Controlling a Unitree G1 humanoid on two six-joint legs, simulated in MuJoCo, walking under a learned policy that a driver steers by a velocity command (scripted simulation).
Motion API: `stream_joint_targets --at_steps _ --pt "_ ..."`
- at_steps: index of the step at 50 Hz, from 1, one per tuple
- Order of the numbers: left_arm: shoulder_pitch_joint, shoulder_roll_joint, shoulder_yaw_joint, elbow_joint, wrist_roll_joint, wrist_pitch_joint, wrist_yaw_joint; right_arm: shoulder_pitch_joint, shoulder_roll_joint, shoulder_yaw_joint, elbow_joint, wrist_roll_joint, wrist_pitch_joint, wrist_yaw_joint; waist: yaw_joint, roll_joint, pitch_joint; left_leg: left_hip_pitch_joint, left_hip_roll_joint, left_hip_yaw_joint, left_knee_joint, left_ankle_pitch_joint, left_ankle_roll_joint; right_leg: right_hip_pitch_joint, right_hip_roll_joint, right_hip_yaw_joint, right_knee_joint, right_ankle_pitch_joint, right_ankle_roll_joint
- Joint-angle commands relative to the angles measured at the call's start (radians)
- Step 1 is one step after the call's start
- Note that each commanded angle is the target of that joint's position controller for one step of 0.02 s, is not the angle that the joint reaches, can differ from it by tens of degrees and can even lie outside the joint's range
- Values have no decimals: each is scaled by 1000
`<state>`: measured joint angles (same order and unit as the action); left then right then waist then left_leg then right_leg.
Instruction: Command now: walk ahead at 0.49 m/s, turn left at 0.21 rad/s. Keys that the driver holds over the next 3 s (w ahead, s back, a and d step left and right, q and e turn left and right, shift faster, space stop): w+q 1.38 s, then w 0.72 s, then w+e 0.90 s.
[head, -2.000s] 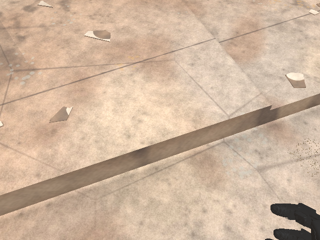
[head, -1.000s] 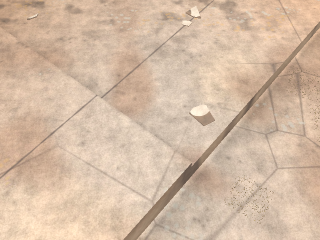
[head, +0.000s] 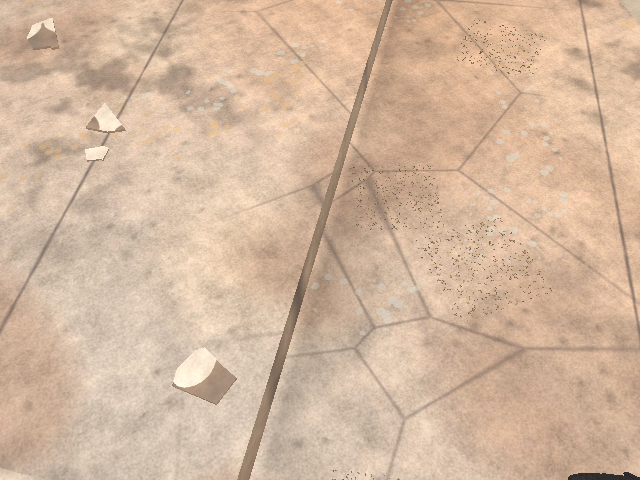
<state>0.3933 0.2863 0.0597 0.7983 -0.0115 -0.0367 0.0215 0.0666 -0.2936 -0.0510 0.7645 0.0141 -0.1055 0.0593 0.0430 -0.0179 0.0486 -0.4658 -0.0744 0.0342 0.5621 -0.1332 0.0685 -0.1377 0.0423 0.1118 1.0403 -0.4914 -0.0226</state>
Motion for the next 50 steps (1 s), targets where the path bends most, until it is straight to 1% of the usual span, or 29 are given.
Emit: stream_joint_targets --at_steps 1,2,3,5,8,12,16,17,18,19,20,21,22,23,24,25,29,35,36,39,41,43,44,45,46,47,48,49,50 --pt "-84 144 18 -129 -16 -65 -6 176 -152 -47 -13 3 7 -14 -114 45 -140 559 336 -607 -295 -159 206 -552 -78 29 284 108 4" --pt "-123 140 24 -140 3 -75 -4 145 -140 -44 -19 -6 9 -19 -87 8 -80 452 301 -534 -306 -37 203 -534 -102 13 210 144 11" --pt "-112 131 27 -147 14 -76 -3 142 -126 -39 -23 -15 8 -27 -56 34 -78 393 276 -493 -322 33 204 -484 -121 15 168 172 18" --pt "-89 98 21 -155 23 -69 -3 149 -115 -37 -22 -6 13 -39 -30 84 -71 335 252 -441 -353 92 220 -453 -135 0 58 169 43" --pt "-179 51 2 -190 27 -62 -2 179 -156 -51 -15 3 22 -60 -46 91 -27 229 231 -361 -379 144 210 -428 -128 -42 -172 231 84" --pt "-317 44 -2 -215 10 -73 -17 233 -175 -64 -7 12 44 -77 -102 97 -31 154 177 -304 -351 90 141 -282 -62 -54 -427 553 107" --pt "-357 87 20 -241 -3 -79 -26 275 -165 -68 -7 22 58 -83 -96 118 -36 224 214 -405 -255 -58 98 -228 -58 -11 -524 510 87" --pt "-311 67 0 -228 66 -48 -38 278 -183 -76 -3 -50 68 -61 -79 138 -55 219 184 -393 -206 20 69 -182 -43 -90 -499 421 77" --pt "-253 68 5 -217 76 -43 -36 286 -166 -78 -13 -56 68 -56 -53 128 -62 201 163 -401 -129 42 47 -102 -38 -86 -525 371 57" --pt "-172 97 13 -200 80 -50 -27 303 -141 -72 -14 -50 61 -52 -8 79 -98 177 116 -372 9 65 24 5 -61 -60 -570 301 32" --pt "-35 173 27 -198 97 -63 -15 321 -65 -51 -39 -37 52 -47 48 -86 -216 110 51 -272 302 -78 -3 168 -277 157 -634 120 -12" --pt "-24 300 56 -193 92 -44 -11 403 -21 -39 -84 -11 52 -50 -1 -368 -297 -150 -77 -124 529 -469 -32 316 -484 589 -788 -16 -111" --pt "-57 237 51 -187 70 -31 -15 401 -101 -49 -46 -40 74 -61 -13 -213 -223 -219 20 -137 663 -408 -20 230 -481 635 -792 -114 -136" --pt "-104 143 24 -193 59 -31 -19 330 -118 -55 -40 -48 79 -51 -13 -87 -127 -205 50 -145 670 -313 -13 130 -415 478 -795 -72 -118" --pt "-137 99 9 -182 58 -32 -23 293 -100 -53 -39 -41 81 -37 -25 -68 -74 -175 80 -131 632 -250 -21 61 -358 314 -802 100 -102" --pt "-141 78 1 -170 56 -36 -20 273 -91 -52 -41 -44 88 -26 -30 -100 -59 -153 100 -116 600 -223 -27 35 -314 205 -809 232 -91" --pt "-87 76 4 -126 47 -62 -23 223 -63 -46 -54 -50 112 -5 -35 -111 -79 -157 93 -85 605 -163 -50 64 -295 38 -810 559 -116" --pt "-39 78 10 -72 44 -59 -14 60 -22 -21 -107 -55 119 9 -12 -89 -30 -200 127 -42 425 -61 -64 88 -301 -115 -856 553 -130" --pt "-31 77 9 -65 50 -56 -15 41 -9 -14 -115 -55 121 4 -10 -114 -45 -187 123 -11 463 -102 -50 102 -313 -121 -840 587 -137" --pt "0 102 16 -36 50 -45 -15 -46 0 0 -163 -55 126 -1 -6 -82 9 -211 149 -19 379 -198 -12 137 -357 -152 -828 644 -129" --pt "-13 105 16 -30 56 -28 -9 -41 8 5 -174 -53 131 -13 -24 -67 -14 -147 97 26 283 -307 29 215 -333 -228 -721 945 -101" --pt "17 161 27 -6 43 0 2 89 -16 -10 -141 -56 124 -27 -63 -109 -132 89 -13 83 93 -323 73 250 -321 -267 -463 1368 -84" --pt "-9 181 31 -9 20 13 3 242 -24 -23 -93 -60 112 -33 -143 -86 -206 304 -26 83 -130 -133 94 183 -295 -308 -265 1277 -54" --pt "-43 144 20 -42 10 4 -1 341 -109 -53 -55 -71 106 -43 -186 13 -239 603 97 -128 -207 -120 121 -141 -254 -300 -16 822 -9" --pt "-48 -40 -26 -82 55 -1 -16 313 -209 -60 -75 -63 101 -56 -81 183 -195 726 353 -445 -100 277 127 -482 -153 -238 267 -47 33" --pt "-107 56 -5 -142 72 -5 -23 359 -277 -89 -84 -24 112 -58 -163 140 -261 747 445 -732 -239 304 296 -655 -58 -97 362 35 68" --pt "-159 60 -2 -153 67 -11 -23 356 -208 -75 -53 -21 112 -65 -136 88 -87 672 422 -600 -228 349 325 -751 -111 -94 402 96 79" --pt "-173 60 -5 -158 58 -21 -26 308 -153 -61 -50 -16 110 -74 -108 129 -16 563 367 -520 -239 284 315 -763 -119 -117 414 122 86" --pt "-161 68 -2 -142 59 -14 -28 251 -102 -44 -47 -17 105 -79 -67 106 18 476 285 -432 -238 314 273 -756 -132 -127 447 118 96"
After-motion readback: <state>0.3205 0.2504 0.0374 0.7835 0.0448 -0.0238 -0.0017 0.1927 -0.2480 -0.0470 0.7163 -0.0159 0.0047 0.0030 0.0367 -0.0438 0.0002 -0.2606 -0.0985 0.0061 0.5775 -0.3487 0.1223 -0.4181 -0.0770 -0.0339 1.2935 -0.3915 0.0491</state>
